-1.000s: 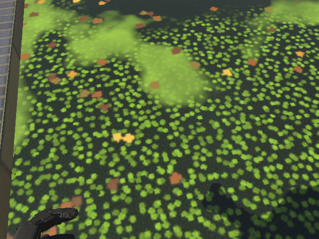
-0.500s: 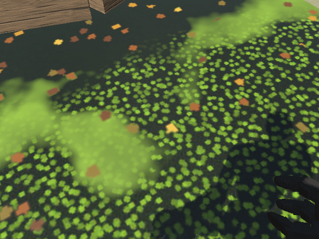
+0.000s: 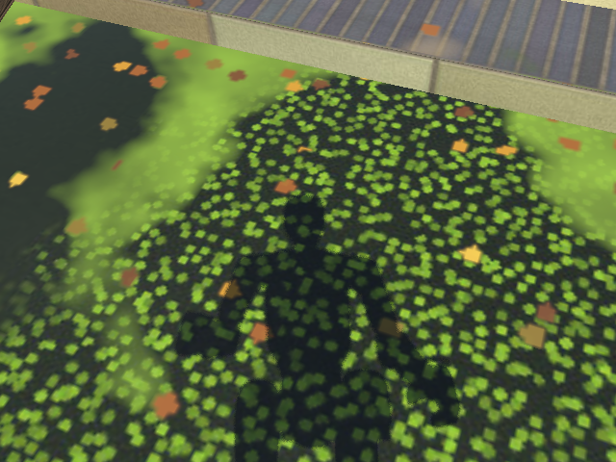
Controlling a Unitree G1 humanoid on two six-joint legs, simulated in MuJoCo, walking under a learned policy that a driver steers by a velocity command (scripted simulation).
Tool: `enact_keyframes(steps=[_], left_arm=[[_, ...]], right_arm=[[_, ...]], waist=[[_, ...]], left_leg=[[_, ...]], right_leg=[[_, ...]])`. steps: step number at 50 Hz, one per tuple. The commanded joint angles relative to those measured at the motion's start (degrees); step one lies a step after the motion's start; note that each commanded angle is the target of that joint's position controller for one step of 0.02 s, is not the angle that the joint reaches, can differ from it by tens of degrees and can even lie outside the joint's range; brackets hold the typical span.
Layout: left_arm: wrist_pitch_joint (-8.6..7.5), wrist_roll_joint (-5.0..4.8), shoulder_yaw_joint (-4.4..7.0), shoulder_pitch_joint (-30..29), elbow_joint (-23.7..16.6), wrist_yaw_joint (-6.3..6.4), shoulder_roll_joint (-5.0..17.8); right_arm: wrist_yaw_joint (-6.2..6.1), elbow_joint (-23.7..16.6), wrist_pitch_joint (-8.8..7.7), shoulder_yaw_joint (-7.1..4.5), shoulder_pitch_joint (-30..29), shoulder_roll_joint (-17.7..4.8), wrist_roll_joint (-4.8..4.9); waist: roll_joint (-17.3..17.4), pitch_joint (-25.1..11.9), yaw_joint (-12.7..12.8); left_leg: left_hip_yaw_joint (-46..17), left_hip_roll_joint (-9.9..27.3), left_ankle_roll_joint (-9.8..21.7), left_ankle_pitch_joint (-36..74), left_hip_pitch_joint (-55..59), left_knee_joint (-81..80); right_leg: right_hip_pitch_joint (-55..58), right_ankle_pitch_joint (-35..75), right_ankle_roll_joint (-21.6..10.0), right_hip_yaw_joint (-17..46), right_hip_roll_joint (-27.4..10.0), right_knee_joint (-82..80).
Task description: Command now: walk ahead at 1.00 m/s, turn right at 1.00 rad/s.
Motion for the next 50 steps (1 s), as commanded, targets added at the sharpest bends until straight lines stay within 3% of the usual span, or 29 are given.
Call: enact_keyframes(steps=[1, 2, 3, 5, 8, 10, 13, 15, 17, 18, 19, 20, 21, 22, 23, 24, 26, 28, 31, 37, 41, 42, 43, 44, 45, 46, 47, 48, 50], left_arm=[[-3.02, 1.48, 3.02, 15.6, 0.1, 0.21, 9.2], [-3.9, 1.73, 2.18, 11.3, 0.1, 0.12, 7.0], [-4.23, 2.14, 1.87, 7.5, -0.3, 0.62, 6.2], [-4.01, 1.68, 0.65, 5.5, 0.6, 1.68, 3.0], [-3.83, 1.41, 0.14, 8.8, 3.2, 3.63, 2.1], [-3.77, 1.25, 0.13, 11.1, 4.6, 4.0, 2.4], [-3.91, 0.53, 0.46, 15.9, 7.5, 3.43, 3.7], [-2.57, 0.58, 0.26, 19.4, 10.4, 3.86, 2.6], [-1.44, 1.59, 0.62, 19.2, 11.3, 4.5, 4.0], [-1.04, 2.1, 1.0, 16.4, 10.8, 4.47, 5.9], [-0.86, 2.87, 1.0, 12.1, 9.0, 4.25, 6.2], [-1.2, 3.58, -0.91, 22.0, 9.1, 3.59, -2.1], [-1.54, 0.77, -2.14, 30.1, 12.6, 2.74, -1.3], [-0.77, -0.47, -0.78, 23.6, 12.1, 2.81, 4.5], [-0.49, -0.05, -0.44, 13.1, 8.5, 3.15, 6.2], [-0.32, 0.94, -0.65, 6.6, 6.6, 3.53, 5.4], [0.32, 1.64, -0.94, 7.2, 6.2, 3.72, 2.1], [1.16, 0.95, -1.61, 10.8, 7.5, 4.45, -1.1], [1.72, 1.47, -1.28, 8.5, 5.5, 4.41, 0.5], [3.83, 1.53, 0.74, -0.2, 0.9, 2.66, 4.2], [4.28, 1.46, 2.0, -0.4, -0.8, 1.68, 4.5], [4.09, 1.47, 2.54, 1.6, -0.4, 1.8, 4.8], [3.8, 1.51, 4.22, 6.4, 0.4, 2.58, 8.8], [3.68, 1.61, 6.1, 8.1, -0.5, 3.77, 17.0], [2.48, 2.77, 5.15, 8.6, -1.6, 3.39, 14.3], [1.28, 2.58, 4.68, 7.2, -1.9, 3.01, 12.5], [0.72, 1.5, 4.41, 4.7, -2.2, 3.22, 11.0], [0.96, 0.42, 3.93, 2.5, -2.8, 3.52, 9.5], [2.06, 0.53, 3.52, -0.3, -4.0, 4.57, 8.6]], right_arm=[[0.14, -13.7, -5.9, -0.84, -10.7, -8.4, 2.34], [-0.34, -11.5, -5.14, -0.61, -9.3, -7.2, 0.96], [-0.14, -10.4, -4.14, -0.77, -5.8, -6.9, 0.11], [0.34, -9.1, -2.23, -1.05, -4.6, -7.1, -0.87], [0.69, -12.8, -1.68, 0.77, -15.1, -2.6, -2.3], [1.47, -14.3, -2.26, 1.61, -20.5, -0.3, -2.26], [1.93, -16.1, -2.82, 0.56, -25.7, -2.6, -0.47], [2.58, -17.0, -3.45, -0.15, -27.2, -3.7, -0.94], [2.55, -15.8, -3.72, -1.64, -20.7, -6.0, -1.54], [2.25, -14.1, -3.69, -2.55, -12.4, -7.5, -1.47], [1.77, -11.7, -3.23, -2.79, -0.6, -8.9, -1.77], [1.97, -9.7, -3.0, -2.77, 5.5, -13.0, -3.97], [3.45, -6.9, -3.0, -2.81, 10.5, -10.4, -3.14], [3.25, -8.6, -1.91, -2.77, 6.7, -8.3, -2.31], [2.6, -9.1, -1.11, -1.85, 0.2, -5.7, -1.77], [2.12, -8.6, -0.79, -0.9, -4.4, -4.2, -1.63], [1.8, -6.7, -0.98, -0.42, -6.0, -3.7, -2.37], [2.13, -5.8, -1.33, -0.38, -9.5, -3.2, -2.5], [0.68, -4.8, 0.19, -2.42, -10.9, -8.6, -1.48], [-1.05, -3.5, 3.04, -2.91, -12.5, -9.3, -0.85], [-1.1, -2.8, 4.76, -3.51, -12.9, -10.2, 0.37], [-1.09, -2.3, 5.07, -3.45, -11.9, -9.4, 0.63], [-0.85, -1.5, 5.23, -3.27, -8.9, -8.1, -0.13], [-0.46, -4.8, 5.16, -2.2, -9.0, -5.6, -2.74], [-0.19, -6.3, 4.56, -1.68, -13.1, -5.0, -2.88], [0.02, -6.6, 4.2, -2.01, -15.6, -6.5, -1.56], [-0.28, -6.1, 4.12, -2.14, -15.8, -6.4, -1.2], [-0.79, -5.6, 4.17, -2.38, -16.0, -7.0, -1.78], [-0.9, -6.3, 4.42, -2.63, -17.2, -7.4, -1.73]], waist=[[1.6, -9.9, 4.6], [7.5, -6.7, 1.2], [4.9, -5.2, -2.0], [2.6, -1.7, -3.5], [1.0, 2.2, 1.1], [0.3, 2.2, 4.6], [-1.1, 3.3, 8.3], [-2.3, 2.9, 8.9], [-5.9, -2.8, 4.6], [-7.2, -8.3, -1.1], [-7.6, -15.6, -7.8], [12.3, -29.5, -3.5], [22.2, -42.3, -5.0], [13.1, -39.5, -6.8], [5.9, -28.6, -6.3], [-0.2, -17.8, -4.1], [1.1, -12.0, 0.2], [3.0, -10.9, 2.9], [5.2, -13.2, 2.7], [6.0, -8.2, 0.4], [5.1, -6.3, 0.6], [3.6, -7.1, 1.3], [-4.1, -9.0, 2.4], [-20.5, -10.0, 0.3], [-14.6, -17.4, 3.0], [-8.2, -17.4, 3.1], [-4.4, -16.3, 1.8], [-2.4, -15.0, 1.1], [-5.0, -14.4, -0.4]], left_leg=[[-11.7, -1.1, 3.7, 2.4, -46.6, 10.9], [-12.1, 2.0, 3.1, 5.4, -40.8, 5.9], [-12.5, 3.3, 1.7, 7.4, -36.4, 2.3], [-10.3, 5.8, -0.5, 8.9, -32.4, -4.5], [-5.0, 5.7, -3.0, 22.6, -30.3, -19.6], [-2.3, 3.3, -2.8, 36.9, -23.0, -31.2], [-2.8, 1.2, -1.7, 40.9, -23.3, -41.2], [-2.4, -0.3, 0.4, 39.8, -26.7, -45.9], [-0.7, -3.7, 2.6, 34.5, -22.0, -44.9], [0.1, -4.2, 4.0, 36.2, -13.8, -45.1], [-3.2, 1.4, 5.8, 46.3, 1.7, -41.7], [-22.0, 18.4, 15.6, 69.1, 26.8, -33.9], [-45.1, 26.4, 23.3, 61.6, 40.0, -40.5], [-40.7, 23.6, 20.8, 46.7, 35.3, -43.1], [-31.5, 19.9, 17.7, 45.8, 23.7, -45.5], [-24.8, 17.0, 16.2, 51.2, 10.5, -47.4], [-18.4, 13.5, 15.4, 57.3, -3.5, -51.1], [-11.5, 12.8, 15.2, 60.1, -10.1, -53.6], [-5.7, 13.8, 15.2, 58.2, -10.8, -56.1], [0.2, 14.8, 12.1, 27.4, -10.3, -58.5], [1.6, 16.3, 9.4, 25.5, -5.1, -51.5], [3.6, 14.4, 7.2, 26.3, -5.3, -46.0], [6.8, 9.4, 3.1, 23.5, -9.7, -33.6], [9.2, -0.7, -3.2, -6.0, -29.1, -14.3], [-4.1, -4.2, -3.3, -14.5, -36.3, -3.5], [-8.0, -3.0, -2.0, -11.0, -38.0, -0.8], [-9.1, -1.9, -1.4, -6.5, -38.0, -2.3], [-9.4, -1.1, -1.5, -3.4, -37.7, -5.5], [-9.4, -2.0, -2.2, 0.3, -32.8, -10.7]], right_leg=[[42.7, -19.7, -13.0, 54.4, -18.8, -35.0], [33.5, -13.7, -10.5, 47.6, -16.6, -34.1], [26.4, -9.5, -10.4, 42.5, -14.1, -33.2], [17.3, -2.6, -8.7, 32.6, -10.4, -34.4], [8.7, 8.9, -6.4, 21.0, -5.9, -35.4], [4.5, 7.3, -4.3, 17.6, -4.4, -35.9], [12.8, 7.4, -3.5, 19.4, -7.7, -35.2], [23.7, 19.0, -1.4, 20.1, -9.4, -30.1], [31.4, 41.0, 1.2, 20.7, -10.6, -21.4], [32.3, 50.8, 3.7, 19.3, -9.7, -12.0], [25.3, 47.8, 6.5, 18.3, -7.9, 2.1], [7.9, 4.3, 11.0, 16.5, 0.9, 29.4], [-2.8, -20.6, 12.8, 22.3, 5.4, 43.7], [-5.3, -18.2, 13.0, 22.4, 0.6, 45.9], [-6.6, -14.6, 13.0, 17.7, -2.4, 40.3], [-6.9, -13.3, 13.1, 14.5, -4.0, 35.7], [-0.6, -11.7, 12.7, 12.8, -7.0, 27.1], [4.0, -10.7, 13.2, 11.7, -7.8, 15.9], [6.3, 2.2, 13.6, 8.8, -8.6, 6.9], [6.3, 9.2, 11.4, 6.8, -10.0, -2.9], [7.1, 5.5, 8.6, 3.1, -8.2, -11.6], [10.9, 8.7, 7.1, 2.7, -6.7, -16.1], [19.3, 23.7, 3.7, 9.9, -8.2, -22.2], [31.2, 44.8, -6.6, 31.5, -20.4, -22.5], [34.8, 40.3, -12.8, 40.8, -23.9, -24.1], [34.7, 38.9, -10.9, 37.3, -22.4, -24.6], [33.1, 35.7, -7.7, 33.2, -19.5, -24.1], [31.0, 32.9, -5.4, 31.2, -18.0, -24.3], [26.0, 30.6, -3.8, 29.4, -14.8, -24.9]])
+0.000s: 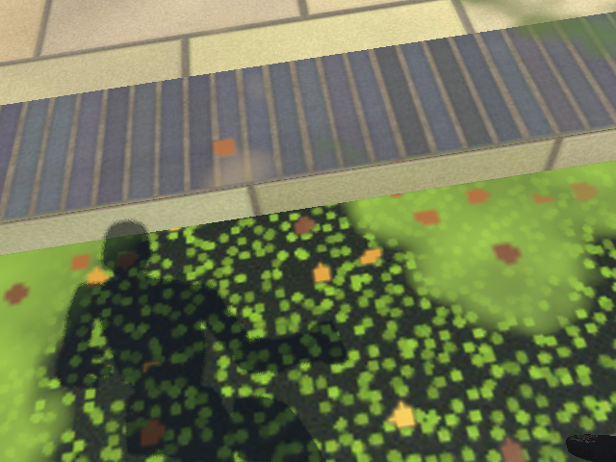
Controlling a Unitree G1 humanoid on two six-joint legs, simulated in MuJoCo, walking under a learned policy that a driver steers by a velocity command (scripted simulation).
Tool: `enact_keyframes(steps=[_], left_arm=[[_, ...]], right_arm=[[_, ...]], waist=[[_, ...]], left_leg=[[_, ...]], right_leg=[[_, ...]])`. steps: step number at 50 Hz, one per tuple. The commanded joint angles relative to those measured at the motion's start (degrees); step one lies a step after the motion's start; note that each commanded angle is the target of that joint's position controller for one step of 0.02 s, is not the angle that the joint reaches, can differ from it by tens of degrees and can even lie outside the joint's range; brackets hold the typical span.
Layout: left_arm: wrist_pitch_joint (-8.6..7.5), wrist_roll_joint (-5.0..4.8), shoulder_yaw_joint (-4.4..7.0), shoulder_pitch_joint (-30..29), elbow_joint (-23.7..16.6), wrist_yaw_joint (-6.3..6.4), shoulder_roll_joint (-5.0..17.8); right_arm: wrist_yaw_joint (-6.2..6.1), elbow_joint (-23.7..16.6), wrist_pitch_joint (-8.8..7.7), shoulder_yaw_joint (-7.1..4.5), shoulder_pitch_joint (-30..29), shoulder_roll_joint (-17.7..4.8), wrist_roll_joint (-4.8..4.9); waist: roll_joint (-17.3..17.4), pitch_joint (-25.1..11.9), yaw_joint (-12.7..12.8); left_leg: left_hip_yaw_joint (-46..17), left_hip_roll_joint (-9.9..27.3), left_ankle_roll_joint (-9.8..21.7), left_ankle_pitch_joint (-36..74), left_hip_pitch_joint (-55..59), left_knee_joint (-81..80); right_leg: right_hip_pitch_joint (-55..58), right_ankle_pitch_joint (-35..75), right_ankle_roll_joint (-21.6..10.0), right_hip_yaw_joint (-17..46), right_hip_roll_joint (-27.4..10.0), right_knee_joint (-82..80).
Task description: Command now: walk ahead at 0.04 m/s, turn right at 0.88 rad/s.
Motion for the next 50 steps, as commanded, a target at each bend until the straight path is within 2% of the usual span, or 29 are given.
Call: enact_keyframes(steps=[1, 7, 8, 10, 12, 13, 14, 15, 16, 17, 19, 22, 27, 30, 33, 34, 36, 37, 38, 39, 40, 41, 42, 43, 44, 45, 46, 47, 50], left_arm=[[-0.12, 0.02, 2.59, -2.7, -5.6, 1.43, 9.2], [1.32, 0.19, 3.37, -2.3, -6.7, 2.58, 10.5], [1.46, 0.02, 3.24, -2.2, -6.9, 2.55, 10.1], [1.37, -0.18, 2.86, -2.7, -7.3, 2.05, 9.8], [1.08, 0.01, 2.25, -4.8, -7.8, 1.6, 9.0], [0.96, -0.08, 1.65, -6.6, -8.5, 1.56, 7.5], [0.91, -0.27, 0.5, -3.8, -7.9, 1.54, 3.3], [0.25, -0.66, -0.6, -3.2, -9.9, 1.35, 0.5], [-0.93, -0.88, -0.13, -5.3, -12.1, 0.9, 4.4], [-1.1, -0.23, 0.66, -5.7, -11.0, 0.61, 7.9], [-1.0, 0.68, 0.97, -3.2, -9.1, 0.14, 7.6], [-1.37, -0.23, -0.14, -3.9, -9.8, -0.48, 4.5], [-1.4, -1.22, -0.84, -7.2, -10.6, -1.16, 3.2], [-1.61, -1.35, -1.58, -10.6, -11.1, -2.48, 2.0], [-2.24, -1.55, -2.68, -15.0, -11.9, -4.23, 0.1], [-2.46, -1.65, -2.95, -15.7, -12.0, -4.74, -0.2], [-2.57, -1.63, -2.34, -13.4, -11.5, -4.97, 1.2], [-2.46, -1.83, -1.23, -9.3, -10.8, -4.72, 3.3], [-2.3, -2.27, 0.74, 0.1, -8.7, -4.49, 7.1], [-1.64, -2.41, 3.86, 15.0, -4.4, -3.84, 12.5], [-0.72, -2.93, 4.7, 19.7, -0.7, -2.64, 15.5], [-2.06, -2.16, 4.61, 16.5, -3.3, -2.63, 19.5], [-3.62, -1.05, 3.0, 19.1, -3.4, -3.02, 13.2], [-4.9, 0.05, 2.53, 19.0, -1.8, -3.02, 11.9], [-5.82, 0.42, 1.85, 15.7, -1.6, -3.1, 10.6], [-6.06, 0.78, 1.04, 10.6, -2.2, -3.02, 8.2], [-6.14, 1.44, 0.44, 7.2, -3.1, -2.72, 6.9], [-6.07, 0.84, 0.14, 5.5, -3.1, -2.4, 5.7], [-6.07, -0.56, -0.65, 6.4, -1.6, -0.72, 4.3]], right_arm=[[-0.17, -3.8, -0.55, -1.41, 0.0, -4.9, 0.25], [0.37, -3.4, -0.06, -1.2, -0.3, -3.4, 0.95], [0.55, -3.3, -0.1, -1.31, 0.5, -3.7, 1.15], [1.12, -3.6, -0.68, -1.59, 0.7, -3.9, 1.81], [1.45, -2.6, -1.74, -2.35, 5.2, -4.5, 2.59], [1.29, -0.8, -2.2, -3.05, 10.9, -5.2, 2.76], [0.83, 0.6, -2.36, -4.07, 17.0, -8.0, 2.36], [0.93, -0.5, -2.77, -3.98, 16.6, -11.5, 0.08], [1.06, -2.0, -3.84, -4.49, 10.8, -12.4, -1.44], [0.38, -3.4, -4.3, -3.66, 7.7, -8.7, -0.23], [-0.47, -3.8, -4.05, -2.68, 8.7, -6.4, 1.21], [-0.49, -2.5, -4.8, -2.28, 14.4, -6.9, 0.2], [-0.01, -0.5, -4.96, -1.88, 20.4, -6.8, -1.01], [0.09, 0.8, -4.56, -1.84, 22.5, -7.1, -1.02], [0.12, 2.3, -3.86, -2.1, 23.9, -8.2, -0.23], [0.14, 2.5, -3.52, -2.23, 23.5, -8.8, -0.01], [0.08, 2.3, -2.97, -2.86, 21.4, -12.0, 0.24], [-0.07, 2.5, -2.61, -3.28, 21.6, -14.0, 0.43], [-0.11, 2.4, -2.28, -3.74, 20.9, -15.6, 0.5], [-0.26, 1.1, -2.75, -3.56, 18.6, -15.0, 1.14], [-0.34, -0.1, -4.04, -1.23, 21.1, -6.6, -0.16], [-0.07, -6.4, -7.12, 0.95, 22.3, -1.4, 0.9], [-0.02, -8.4, -9.66, -0.23, 12.4, -8.6, 2.68], [-0.2, -10.7, -10.57, -0.2, 7.4, -7.9, 4.22], [-0.46, -9.9, -10.79, 0.47, 7.6, -6.1, 3.1], [-0.36, -8.5, -10.23, 0.31, 9.5, -5.3, 1.6], [0.31, -7.7, -9.14, 0.12, 12.9, -5.1, 1.5], [0.69, -7.3, -8.14, -0.13, 13.3, -5.5, 1.02], [1.16, -9.6, -6.87, 0.21, 5.9, -4.7, -0.83]], waist=[[-7.8, -13.5, -2.6], [-9.2, -13.8, -1.5], [-9.3, -14.9, -1.4], [-11.7, -12.5, -1.3], [-13.2, -9.7, -4.2], [-11.6, -8.8, -7.3], [-2.9, -11.9, -7.9], [7.9, -9.9, -5.5], [12.4, -3.4, -3.0], [9.7, -0.9, -2.9], [4.9, -1.6, -2.7], [3.6, -0.4, -4.3], [3.8, 2.6, -6.3], [2.8, 5.5, -7.3], [1.4, 8.3, -8.1], [1.1, 8.7, -7.6], [4.1, 5.2, -3.9], [6.8, 1.3, -0.5], [8.7, -4.6, 5.1], [6.9, -11.9, 12.8], [-5.5, -12.1, 9.7], [-21.1, -23.7, 3.0], [-9.8, -25.2, 8.6], [-7.9, -15.3, 7.1], [-0.7, -10.0, 3.3], [1.7, -6.9, -0.5], [-2.3, -5.5, -3.8], [-3.5, -3.3, -4.5], [-3.0, 2.8, -3.4]], left_leg=[[-4.2, -0.3, -0.8, 3.6, -6.2, -4.2], [-5.8, -3.4, -2.2, 8.2, 0.0, -17.3], [-5.8, -3.2, -1.8, 9.2, 1.9, -19.3], [-4.9, -3.2, -0.3, 8.6, 7.6, -24.5], [-4.1, -2.4, 1.1, 8.7, 18.0, -31.3], [-4.1, -0.1, 2.4, 11.1, 26.8, -37.1], [-12.5, 10.0, 4.6, 2.7, 36.6, -41.6], [-31.9, 21.2, 9.4, -12.9, 37.3, -48.4], [-40.7, 26.1, 13.1, -21.5, 29.9, -52.7], [-34.5, 23.8, 12.1, -19.8, 27.5, -52.8], [-22.5, 18.3, 8.3, -11.0, 26.5, -51.9], [-11.2, 15.7, 7.7, -2.7, 24.6, -53.0], [-0.8, 16.3, 8.8, 6.8, 28.1, -53.8], [4.7, 17.5, 8.6, 11.5, 30.7, -55.1], [10.4, 18.5, 7.7, 17.6, 34.3, -56.2], [12.8, 18.3, 7.3, 23.3, 34.8, -55.8], [17.6, 17.4, 6.7, 60.2, 33.4, -49.6], [18.3, 18.1, 6.8, 79.5, 34.1, -42.2], [18.4, 18.8, 6.9, 90.4, 31.7, -29.7], [17.8, 17.5, 5.5, 86.4, 21.1, -12.9], [14.6, 10.8, 2.7, 23.7, 0.9, 7.6], [2.7, -1.2, 1.4, -4.5, -17.0, 27.3], [-7.1, 2.0, 3.9, 3.2, -20.7, 26.3], [-5.9, 2.6, 4.8, 6.2, -23.5, 24.1], [-6.1, 5.2, 5.0, 8.2, -20.3, 19.7], [-6.8, 7.2, 4.7, 10.4, -14.8, 15.2], [-7.3, 7.9, 3.9, 11.7, -11.4, 13.3], [-6.6, 8.3, 2.7, 11.5, -10.7, 10.3], [-1.7, 7.0, -0.4, 17.4, -7.5, -3.6]], right_leg=[[17.4, 23.2, -10.6, 19.5, -12.2, -7.0], [13.6, 15.4, -8.7, 24.0, -9.8, -6.2], [12.3, 3.4, -8.3, 25.1, -9.0, -7.6], [5.5, -21.1, -7.8, 27.8, -7.5, -10.8], [-3.7, -29.4, -6.5, 29.1, -5.9, -10.2], [-11.2, -31.3, -4.1, 26.5, -3.8, -6.0], [-18.0, -32.4, -0.5, 17.4, 1.4, 10.0], [-28.6, -25.4, 0.3, 9.3, 6.1, 24.6], [-35.4, -17.6, 1.0, 8.0, -1.6, 31.4], [-35.3, -12.8, 2.0, 6.0, -4.3, 35.5], [-33.0, -7.9, 3.6, 2.6, -5.8, 42.6], [-33.8, -1.8, 4.3, 0.1, -8.0, 48.8], [-37.5, 4.3, 5.6, 0.2, -10.1, 46.0], [-37.9, 5.6, 4.4, -2.7, -11.2, 38.9], [-35.6, 4.7, 1.8, -6.7, -11.9, 29.6], [-33.0, 3.2, 0.5, -8.7, -11.3, 26.4], [-18.4, -1.4, -2.5, -14.9, -5.9, 21.4], [-10.4, -4.5, -3.7, -17.0, -2.2, 21.6], [2.7, -7.6, -5.6, -17.6, 1.1, 20.8], [25.5, -3.0, -8.9, -14.2, 2.7, 13.9], [42.8, -5.9, -10.7, 1.4, -4.0, 11.8], [53.5, -30.5, -23.4, 42.2, -17.0, -4.7], [52.0, -34.9, -19.3, 47.6, -18.4, -12.9], [43.9, -29.0, -17.4, 44.6, -18.1, -15.2], [33.4, -22.3, -16.1, 38.5, -16.5, -14.7], [23.9, -16.3, -15.0, 31.2, -13.2, -13.5], [17.7, -14.5, -15.6, 27.4, -10.9, -14.0], [14.0, -12.3, -15.9, 24.8, -9.4, -15.7], [2.8, -1.5, -14.4, 15.4, -4.9, -18.2]])
Over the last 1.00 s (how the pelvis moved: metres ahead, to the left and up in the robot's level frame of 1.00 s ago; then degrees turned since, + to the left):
0.57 -0.02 0.04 -32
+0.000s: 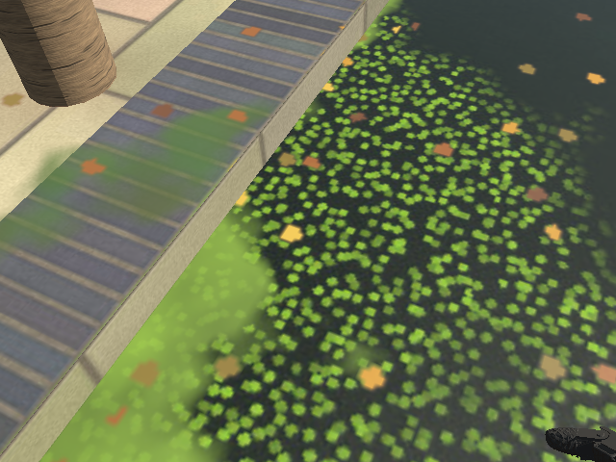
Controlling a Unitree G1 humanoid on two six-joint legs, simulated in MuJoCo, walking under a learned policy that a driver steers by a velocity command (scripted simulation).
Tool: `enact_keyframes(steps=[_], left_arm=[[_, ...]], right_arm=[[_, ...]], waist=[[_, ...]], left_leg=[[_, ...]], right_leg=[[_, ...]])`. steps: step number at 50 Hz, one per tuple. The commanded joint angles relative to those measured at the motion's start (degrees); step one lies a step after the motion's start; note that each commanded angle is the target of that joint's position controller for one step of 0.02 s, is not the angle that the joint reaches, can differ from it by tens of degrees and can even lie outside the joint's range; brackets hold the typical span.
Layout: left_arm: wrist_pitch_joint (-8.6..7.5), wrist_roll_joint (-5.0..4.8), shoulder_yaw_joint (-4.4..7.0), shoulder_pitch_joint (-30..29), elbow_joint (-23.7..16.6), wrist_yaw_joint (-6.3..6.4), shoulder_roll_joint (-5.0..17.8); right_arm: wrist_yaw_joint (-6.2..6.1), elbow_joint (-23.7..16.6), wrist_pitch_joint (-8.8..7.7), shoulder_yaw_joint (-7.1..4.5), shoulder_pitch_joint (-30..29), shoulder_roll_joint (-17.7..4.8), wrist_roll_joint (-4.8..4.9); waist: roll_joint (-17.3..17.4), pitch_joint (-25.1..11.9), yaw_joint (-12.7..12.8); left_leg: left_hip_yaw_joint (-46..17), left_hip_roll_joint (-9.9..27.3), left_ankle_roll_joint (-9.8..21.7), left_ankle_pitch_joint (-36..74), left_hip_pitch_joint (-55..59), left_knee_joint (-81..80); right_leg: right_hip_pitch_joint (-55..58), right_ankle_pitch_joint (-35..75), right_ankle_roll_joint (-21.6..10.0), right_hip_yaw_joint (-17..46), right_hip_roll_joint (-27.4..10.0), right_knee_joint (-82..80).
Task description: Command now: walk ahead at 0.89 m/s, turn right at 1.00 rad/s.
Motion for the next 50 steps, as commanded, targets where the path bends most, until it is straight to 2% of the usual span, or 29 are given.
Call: enact_keyframes(steps=[1, 3, 4, 6, 8, 9, 10, 11, 12, 13, 14, 15, 16, 18, 20, 23, 27, 35, 37, 38, 39, 40, 41, 42, 43, 44, 45, 47, 50], left_arm=[[-1.31, -0.34, 1.84, -6.3, -4.5, 2.11, 7.6], [-0.08, -0.29, 2.52, -4.9, -2.8, 2.96, 8.8], [0.46, -0.48, 3.15, -2.0, -1.6, 3.09, 10.0], [1.15, -1.13, 3.72, -0.2, 0.0, 3.64, 10.6], [1.63, -1.55, 4.0, -1.4, 0.1, 4.3, 10.0], [1.89, -1.33, 4.33, -2.4, -0.3, 4.49, 10.2], [2.1, -1.19, 4.4, -4.8, -1.2, 4.53, 10.3], [2.29, -0.11, 2.95, -5.3, -3.0, 4.23, 5.9], [2.8, 0.84, 0.68, 10.5, -2.7, 3.35, -2.9], [3.31, -0.9, 1.21, 15.1, -2.8, 2.42, 6.8], [4.12, -1.51, 2.49, 5.0, -3.8, 2.34, 11.2], [5.13, -1.35, 3.19, -3.0, -5.4, 2.82, 13.2], [6.11, -1.23, 3.6, -5.0, -5.8, 3.27, 13.3], [7.17, -1.44, 3.02, -5.7, -7.2, 3.57, 9.5], [6.82, -0.56, 1.98, -7.6, -8.2, 4.0, 5.6], [6.37, -0.36, 2.24, -9.8, -8.5, 2.34, 7.2], [6.54, -0.58, 3.37, -12.6, -7.9, 0.98, 9.8], [6.33, -1.2, 2.45, -19.2, -8.6, -0.42, 7.7], [6.23, -1.53, 2.59, -15.5, -7.3, -0.52, 7.8], [5.92, -1.66, 3.24, -9.1, -4.8, -0.3, 8.6], [5.37, -1.66, 5.32, 2.6, 0.0, 0.24, 12.4], [4.68, -2.04, 7.07, 12.4, 2.8, 0.37, 18.5], [2.04, -1.42, 6.55, 7.5, -0.7, -0.85, 22.4], [-0.32, -1.25, 5.27, 4.7, -3.3, -1.57, 17.2], [-1.28, -1.16, 4.46, 4.7, -3.2, -1.26, 15.1], [-1.31, -1.02, 3.87, 3.7, -3.1, -0.91, 13.9], [-1.07, -0.64, 3.0, 0.6, -3.4, -0.27, 11.9], [-0.72, -0.13, 1.97, -2.1, -4.4, 1.57, 9.6], [0.1, -0.48, 2.08, -2.8, -3.7, 3.84, 9.9]], right_arm=[[0.31, -4.6, 0.28, -1.49, -3.9, -4.7, -1.55], [0.89, -6.6, -0.23, -0.67, -9.8, -1.4, -2.01], [1.2, -7.7, -0.55, -0.78, -12.0, -1.0, -1.72], [1.41, -8.8, -0.56, -2.27, -12.9, -3.5, 0.04], [0.93, -9.1, -0.31, -3.63, -12.0, -6.4, 0.7], [0.36, -8.5, -0.29, -4.52, -8.5, -8.1, 0.48], [-0.16, -7.0, -0.27, -5.12, -0.6, -8.7, 0.05], [-0.36, -5.3, 0.14, -5.01, 10.3, -9.7, -0.66], [0.11, -5.3, 0.7, -4.25, 12.4, -11.7, -3.37], [1.03, -4.7, 1.65, -4.9, 11.2, -11.9, -1.97], [0.11, -7.7, 2.68, -4.25, 4.8, -7.4, -1.69], [-0.73, -7.4, 3.93, -2.77, 0.5, -3.0, -1.51], [-1.25, -7.0, 4.78, -2.08, -1.4, -1.8, -1.22], [-1.38, -4.4, 4.97, -2.96, -3.1, -3.8, -1.35], [-1.1, -1.9, 4.27, -3.88, -2.6, -5.3, -1.37], [-1.08, 0.7, 4.04, -5.46, -0.2, -9.1, 0.24], [-0.91, 1.5, 3.85, -6.58, -1.9, -11.8, 1.74], [1.17, 4.5, 4.94, -6.99, 1.3, -13.6, 1.47], [1.66, 4.5, 5.64, -6.61, -1.2, -13.2, 1.65], [1.66, 4.2, 5.99, -6.19, -3.9, -12.1, 1.71], [1.52, 3.9, 6.14, -5.29, -4.7, -9.4, 1.03], [1.14, 1.2, 5.84, -3.41, -7.8, -4.5, -0.09], [0.89, -5.2, 3.57, -2.2, -11.4, -1.9, 0.79], [1.44, -6.1, 1.11, -2.97, -14.4, -7.9, 2.71], [2.12, -6.0, -0.55, -2.96, -14.5, -7.9, 3.3], [2.32, -4.5, -1.27, -2.69, -12.8, -7.1, 2.14], [2.63, -3.2, -1.41, -2.9, -11.1, -7.2, 1.08], [3.39, -2.3, -0.76, -3.42, -11.6, -7.9, 0.53], [4.01, -4.6, -0.26, -2.09, -18.8, -3.5, 0.41]], waist=[[-3.6, 5.7, -2.7], [-4.2, 5.2, 0.0], [-4.4, 3.3, 2.0], [-7.4, 0.7, 2.2], [-8.9, -0.9, 0.8], [-9.3, -4.1, -1.3], [-9.6, -9.4, -6.1], [-8.2, -19.9, -9.6], [14.9, -31.7, -1.2], [19.4, -40.9, -0.8], [12.0, -34.2, -2.8], [4.2, -23.4, -3.3], [1.3, -16.2, -2.2], [3.8, -7.7, -0.1], [4.8, -6.8, -0.4], [3.2, -11.6, -1.4], [3.6, -7.0, -0.5], [2.6, 0.8, -2.4], [2.2, 1.0, 0.2], [0.2, 0.0, 3.9], [-6.3, -3.1, 8.7], [-20.3, 0.4, 11.4], [-29.3, -1.3, 5.5], [-15.9, -3.4, 7.0], [-11.3, -3.7, 5.4], [-6.6, -3.5, 3.6], [-5.7, -1.4, 1.3], [-5.1, 0.1, 0.0], [-3.6, 3.3, 1.0]], left_leg=[[6.1, -3.0, -2.9, 9.8, 1.3, -13.8], [9.5, -7.6, -2.9, 20.3, 9.0, -28.2], [10.2, -9.9, -2.7, 26.0, 13.9, -32.5], [6.4, -11.2, -2.3, 29.5, 17.7, -37.8], [3.6, -11.0, -1.3, 25.9, 18.2, -40.7], [3.8, -11.0, -0.6, 24.4, 22.3, -40.4], [4.9, -10.0, 0.1, 28.9, 30.5, -41.6], [-1.2, -0.5, 3.1, 36.1, 46.8, -34.4], [-22.2, 20.3, 12.9, 66.3, 65.6, -29.5], [-39.2, 27.0, 20.3, 40.1, 67.3, -35.2], [-31.3, 20.7, 19.0, 21.6, 59.1, -40.8], [-19.2, 15.4, 15.6, 18.2, 47.8, -43.0], [-12.0, 12.1, 13.9, 21.1, 38.3, -44.1], [-1.7, 8.3, 12.4, 22.6, 24.4, -47.9], [2.5, 9.6, 14.0, 32.0, 23.0, -50.1], [0.3, 14.5, 15.1, 1.0, 26.6, -56.5], [4.6, 14.1, 11.5, -16.3, 26.4, -61.3], [13.3, 15.6, 8.5, -17.4, 37.0, -59.5], [18.7, 13.6, 7.1, -14.9, 34.5, -55.3], [23.4, 10.4, 5.7, -9.0, 30.0, -47.3], [27.7, 5.4, 4.2, 7.0, 24.3, -27.6], [25.5, 1.4, 1.2, -11.5, 0.8, -0.2], [12.4, -9.7, -0.6, -21.8, -22.9, 13.3], [5.1, -7.2, 0.6, -17.9, -28.9, 15.1], [3.7, -5.6, 1.8, -14.8, -28.2, 12.3], [2.9, -3.8, 2.0, -12.1, -24.3, 7.7], [2.2, -2.5, 1.4, -8.3, -19.6, 1.6], [2.5, -3.3, -0.2, -1.4, -12.9, -8.3], [6.9, -8.0, -2.7, 10.7, -3.0, -26.2]], right_leg=[[-12.5, 14.7, -8.6, 13.6, -8.7, -15.8], [-16.8, 21.0, -4.4, 9.9, -5.2, -11.9], [-17.3, 19.6, -2.8, 11.7, -5.7, -11.8], [-12.1, 16.6, -0.6, 16.2, -6.5, -8.3], [-4.9, 20.3, 1.5, 19.7, -7.5, -1.6], [-2.3, 26.3, 3.0, 20.5, -7.1, 4.5], [-1.4, 30.9, 5.7, 18.7, -5.2, 14.5], [-6.1, 17.6, 8.4, 16.5, -3.6, 30.8], [-21.1, -34.4, 11.2, 13.9, 3.6, 56.3], [-25.5, -25.5, 12.6, 12.9, -2.8, 68.6], [-27.8, -17.4, 13.5, 9.0, -7.3, 67.1], [-29.0, -11.9, 14.0, 4.3, -9.1, 61.9], [-27.5, -10.8, 14.5, 2.7, -10.5, 59.9], [-22.5, -11.2, 13.6, 1.0, -13.3, 49.3], [-21.6, -11.3, 13.3, -1.1, -14.4, 41.2], [-20.9, -3.3, 10.2, -1.0, -17.9, 35.3], [-20.5, 0.2, 7.1, -3.6, -17.2, 28.6], [-24.2, -7.1, 4.7, -9.3, -18.3, 19.8], [-16.9, -6.1, 3.3, -12.9, -16.6, 15.3], [-7.3, -3.0, 2.0, -16.8, -13.1, 10.3], [5.6, -3.2, 0.0, -18.2, -7.3, 7.3], [17.6, 0.4, -5.8, 2.4, -14.2, 3.3], [22.7, -9.6, -15.9, 36.9, -21.3, -9.2], [26.3, -14.8, -17.0, 43.7, -28.3, -16.1], [26.1, -13.8, -15.9, 42.2, -29.2, -15.0], [22.6, -13.1, -14.0, 37.0, -27.7, -13.4], [17.2, -9.9, -12.6, 31.6, -25.4, -12.5], [11.5, -6.5, -10.8, 25.1, -21.6, -14.5], [1.2, 1.8, -8.0, 16.1, -15.8, -15.9]])
Over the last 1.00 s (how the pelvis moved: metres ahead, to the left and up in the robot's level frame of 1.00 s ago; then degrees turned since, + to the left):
0.33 -0.30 0.00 -57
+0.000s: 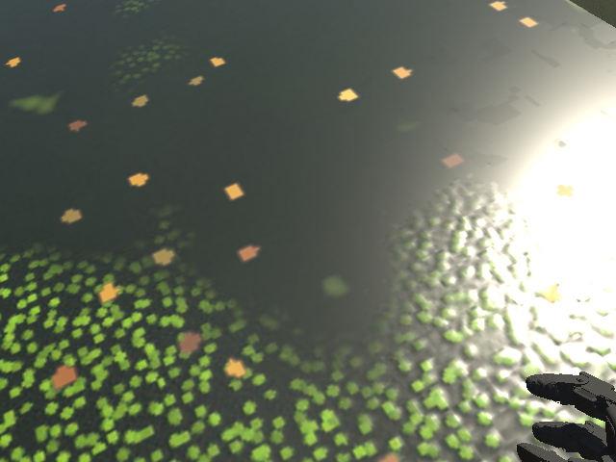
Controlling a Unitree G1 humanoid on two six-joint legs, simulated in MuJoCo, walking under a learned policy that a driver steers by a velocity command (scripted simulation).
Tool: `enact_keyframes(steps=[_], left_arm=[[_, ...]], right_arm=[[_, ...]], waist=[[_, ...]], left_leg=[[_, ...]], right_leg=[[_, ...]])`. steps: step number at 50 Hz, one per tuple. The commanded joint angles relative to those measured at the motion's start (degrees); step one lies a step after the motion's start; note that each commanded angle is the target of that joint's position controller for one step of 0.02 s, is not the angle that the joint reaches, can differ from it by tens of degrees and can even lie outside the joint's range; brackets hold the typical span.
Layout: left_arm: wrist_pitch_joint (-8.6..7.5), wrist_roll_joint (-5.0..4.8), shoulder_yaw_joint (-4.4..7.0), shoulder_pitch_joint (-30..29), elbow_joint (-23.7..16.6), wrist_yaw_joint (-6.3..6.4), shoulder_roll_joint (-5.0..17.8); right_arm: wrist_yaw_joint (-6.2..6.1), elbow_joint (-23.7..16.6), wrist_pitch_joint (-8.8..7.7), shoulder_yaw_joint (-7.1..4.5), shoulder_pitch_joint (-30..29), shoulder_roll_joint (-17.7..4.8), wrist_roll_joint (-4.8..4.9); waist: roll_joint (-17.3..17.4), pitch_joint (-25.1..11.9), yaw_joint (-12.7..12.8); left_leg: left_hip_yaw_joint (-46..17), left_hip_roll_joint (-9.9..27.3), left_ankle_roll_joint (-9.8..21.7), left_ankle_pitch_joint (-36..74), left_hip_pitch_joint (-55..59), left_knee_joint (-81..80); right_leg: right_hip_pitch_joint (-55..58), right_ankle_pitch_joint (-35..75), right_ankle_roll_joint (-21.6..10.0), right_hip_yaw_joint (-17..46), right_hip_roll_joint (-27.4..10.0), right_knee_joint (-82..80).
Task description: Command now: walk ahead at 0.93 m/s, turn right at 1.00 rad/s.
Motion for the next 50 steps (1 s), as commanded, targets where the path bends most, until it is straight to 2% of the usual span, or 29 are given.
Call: enact_keyframes(steps=[1, 2, 5, 7, 8, 9, 10, 11, 12, 13, 14, 15, 16, 18, 22, 26, 27, 29, 31, 32, 33, 34, 35, 36, 37, 39, 42, 44, 50], left_arm=[[-0.82, -0.19, 3.85, -7.3, -5.4, 2.52, 13.1], [-0.8, -0.4, 4.1, -6.4, -4.6, 2.71, 13.4], [-1.22, -0.79, 4.44, -5.5, -3.0, 2.88, 12.4], [-0.53, -0.46, 4.92, -5.4, -2.5, 2.82, 12.5], [0.05, 0.82, 4.97, -6.7, -3.0, 2.4, 12.9], [0.22, 2.02, 4.48, -10.4, -4.8, 1.83, 12.5], [-0.47, 3.3, 2.16, -7.9, -6.4, 1.28, 4.1], [-1.39, -2.5, 0.69, 1.4, -8.5, 1.02, 1.1], [-1.17, -4.21, 1.56, -3.4, -7.0, 1.16, 6.8], [-1.01, -3.04, 1.95, -10.0, -7.6, 0.92, 9.4], [-0.81, -1.31, 1.98, -14.0, -8.0, 0.76, 9.1], [-0.46, -0.53, 2.32, -15.4, -8.8, 0.42, 8.9], [0.39, -1.02, 2.4, -15.2, -9.0, -0.05, 8.2], [1.76, -1.48, 1.59, -17.4, -10.3, -0.23, 5.4], [1.42, -0.66, 0.56, -20.4, -11.6, -0.79, 4.7], [-0.02, 0.12, 0.1, -31.3, -13.9, -2.84, 5.5], [-0.51, 0.24, 0.06, -33.2, -14.5, -3.31, 5.3], [-1.37, 0.89, 1.45, -31.4, -14.8, -3.85, 7.8], [-1.08, 1.14, 4.7, -11.2, -9.2, -3.24, 13.5], [0.0, 1.44, 5.83, -5.0, -6.6, -1.97, 17.3], [-0.33, 3.35, 5.45, -8.1, -7.8, -1.41, 23.3], [-0.64, 3.22, 4.92, -6.7, -8.9, -1.86, 18.4], [-1.22, 2.91, 4.2, -9.7, -7.2, -2.49, 16.7], [-1.95, 1.29, 3.92, -13.1, -6.1, -2.59, 14.8], [-2.26, 1.13, 3.26, -16.7, -6.0, -2.32, 12.5], [-2.75, 2.51, 2.44, -19.3, -5.6, -2.26, 9.9], [-3.48, 2.35, 2.31, -20.5, -3.2, -1.62, 9.5], [-2.82, 1.89, 3.09, -20.5, -2.0, -0.74, 11.8], [0.79, 0.36, 4.58, -17.5, -0.5, 0.95, 14.6]], right_arm=[[0.75, -7.2, -0.97, -0.7, -13.1, -2.3, 0.0], [0.91, -7.9, -1.02, -0.64, -13.6, -1.9, 0.41], [0.11, -7.8, -0.96, -2.17, -10.6, -5.5, 2.09], [-0.92, -6.9, -0.88, -3.6, -5.0, -8.1, 2.31], [-1.92, -4.8, -0.46, -5.06, 4.3, -10.1, 2.8], [-3.01, -2.2, 0.37, -5.79, 18.3, -11.2, 2.84], [-3.46, -0.1, 0.89, -5.72, 29.9, -13.6, 0.89], [-1.8, -0.2, 0.42, -5.36, 26.4, -14.9, -1.41], [-1.74, -2.3, 0.75, -4.11, 18.3, -8.1, -0.74], [-2.35, -1.6, 1.44, -3.81, 16.7, -5.8, -0.11], [-2.63, 0.0, 1.77, -3.89, 16.2, -5.8, -0.74], [-2.9, 1.3, 1.63, -3.73, 14.9, -5.2, -1.42], [-3.24, 2.4, 1.29, -3.34, 13.7, -3.9, -1.65], [-3.22, 4.6, 0.76, -2.86, 13.1, -2.6, -0.16], [-3.06, 6.6, -0.02, -3.52, 14.4, -7.1, -0.32], [-2.94, 8.4, 0.31, -3.6, 20.9, -10.0, 0.47], [-2.93, 8.9, 0.83, -3.62, 22.0, -11.1, 0.8], [-3.41, 9.4, 1.91, -3.96, 24.0, -14.9, 0.81], [-4.1, 9.4, 2.97, -3.51, 22.3, -15.8, 0.76], [-4.6, 7.8, 2.76, -2.25, 23.8, -11.7, -0.48], [-3.46, 6.4, 1.7, 0.64, 34.5, -2.7, -1.19], [-3.36, 8.6, 0.72, -0.57, 30.2, -9.8, 0.57], [-3.58, 6.1, 0.7, -0.86, 24.5, -9.4, 2.57], [-4.43, 5.4, 0.66, -0.38, 20.6, -8.0, 1.98], [-4.97, 5.9, 1.14, -0.51, 19.2, -7.4, 1.35], [-4.82, 6.7, 2.92, -0.76, 20.7, -7.0, 1.07], [-4.7, 6.5, 4.33, -0.17, 19.1, -3.9, -0.16], [-4.83, 4.6, 4.47, 0.03, 13.9, -3.7, -1.06], [-4.46, 1.6, 4.98, -0.29, 3.7, -5.8, -0.64]], waist=[[-4.9, 4.4, -1.8], [-6.4, 4.6, -1.5], [-9.6, 4.3, -2.9], [-11.1, 0.9, -5.7], [-11.9, -5.3, -10.7], [-12.4, -13.6, -18.4], [1.8, -25.0, -18.4], [31.7, -31.8, -10.1], [22.6, -18.9, -10.9], [13.1, -11.2, -12.0], [2.6, -7.3, -10.8], [1.7, -4.8, -8.8], [2.3, -3.0, -7.1], [2.5, 1.0, -6.1], [-1.7, 5.6, -4.1], [-5.7, 9.2, -7.5], [-5.2, 9.9, -7.7], [0.4, 4.7, -4.9], [3.5, -7.5, 6.3], [-3.1, -12.9, 6.3], [-19.7, -25.7, -3.8], [-8.7, -35.7, 1.8], [-7.4, -26.9, -0.1], [-3.2, -17.4, -2.0], [-2.7, -11.5, -3.9], [-3.7, -9.4, -7.2], [-3.3, -8.3, -8.7], [-4.4, -6.9, -7.8], [-5.8, -6.6, -4.7]], left_leg=[[3.5, -3.6, -1.8, 11.6, 1.2, -16.6], [3.0, -3.8, -1.5, 14.6, 5.9, -19.0], [-0.7, -2.3, -1.2, 17.3, 12.5, -22.9], [0.2, -2.8, -0.4, 11.9, 18.0, -22.6], [2.1, -3.5, 0.5, 8.1, 27.9, -20.7], [0.4, 0.1, 1.6, 4.5, 46.1, -15.9], [-15.7, 11.0, 4.8, -16.7, 66.9, -14.9], [-52.0, 22.4, 11.6, -40.2, 69.8, -36.5], [-49.2, 21.3, 10.9, -46.0, 60.7, -41.1], [-37.4, 19.8, 10.2, -35.5, 52.2, -39.6], [-28.7, 17.8, 9.9, -22.8, 43.9, -38.8], [-22.7, 16.7, 10.5, -14.8, 37.2, -38.5], [-18.1, 16.0, 10.4, -10.8, 32.9, -39.2], [-11.2, 15.9, 10.3, -6.6, 28.9, -42.2], [-0.6, 16.0, 11.7, 1.8, 27.4, -47.5], [10.2, 13.3, 10.4, 8.9, 29.0, -52.9], [11.8, 13.2, 10.0, 18.1, 31.1, -51.8], [12.8, 14.0, 9.1, 53.1, 38.3, -41.6], [14.4, 12.3, 6.0, 65.5, 34.6, -17.4], [13.1, 8.2, 2.9, 31.9, 20.4, 1.7], [6.3, -1.9, -0.2, -23.7, 3.6, 27.4], [-5.5, -1.9, 0.0, -24.1, 6.8, 32.8], [-3.6, 0.4, 0.1, -20.4, 1.9, 31.5], [-2.2, 3.3, 0.3, -16.4, 0.4, 25.5], [-1.3, 4.8, 0.1, -13.6, 1.0, 22.6], [-1.6, 6.0, 0.2, -10.8, 7.7, 19.1], [-0.5, 6.1, -1.0, -6.8, 10.7, 8.6], [0.5, 4.6, -1.6, -1.3, 9.8, 0.5], [-1.1, -1.2, -2.5, 6.9, 9.8, -16.0]], right_leg=[[-7.9, 8.9, -8.8, 13.5, -8.1, -15.1], [-10.7, 8.9, -7.8, 13.5, -8.4, -15.9], [-8.4, 12.0, -5.2, 15.4, -10.0, -14.9], [-3.4, 26.9, -3.6, 15.8, -10.4, -8.2], [-3.4, 38.3, -1.9, 14.2, -8.2, 2.4], [-12.8, 39.8, 0.4, 12.9, -5.4, 18.8], [-28.3, 11.0, 1.9, 11.2, -0.2, 41.8], [-38.7, -8.0, 3.0, 9.8, 2.1, 58.3], [-44.2, -2.4, 3.0, 6.4, -2.5, 61.4], [-44.2, 0.7, 3.0, 3.0, -4.7, 60.9], [-40.8, 1.6, 2.4, 2.2, -7.2, 58.3], [-37.9, 2.8, 2.2, 2.8, -9.6, 54.9], [-35.5, 2.6, 2.0, 3.3, -11.5, 52.8], [-37.0, 0.2, 2.0, 2.5, -13.2, 49.5], [-41.4, 12.1, 2.9, 3.5, -12.1, 40.9], [-34.8, 23.4, 1.5, -4.9, -8.1, 22.8], [-32.6, 23.1, 1.0, -6.8, -6.3, 18.3], [-24.5, 19.4, -0.3, -11.3, -0.2, 14.0], [1.9, 27.7, -3.1, -10.8, 2.8, 5.4], [20.3, 39.3, -3.1, -0.6, -3.4, 9.8], [34.7, 53.3, -13.8, 31.7, -23.5, 7.6], [31.5, 59.4, -16.2, 34.3, -23.4, 4.5], [24.6, 57.8, -15.6, 26.3, -22.1, 1.9], [14.1, 52.9, -12.8, 20.3, -18.7, 0.0], [5.5, 50.9, -11.0, 15.9, -16.7, -1.7], [-4.8, 52.7, -10.0, 10.8, -15.1, -6.2], [-10.3, 56.7, -10.2, 4.8, -14.0, -9.7], [-10.8, 58.4, -9.2, 2.5, -11.3, -9.3], [-7.0, 45.4, -6.3, 7.8, -9.7, -3.9]])
Over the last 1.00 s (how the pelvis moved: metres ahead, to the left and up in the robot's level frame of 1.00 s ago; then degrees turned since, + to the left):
0.45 -0.19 0.00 -58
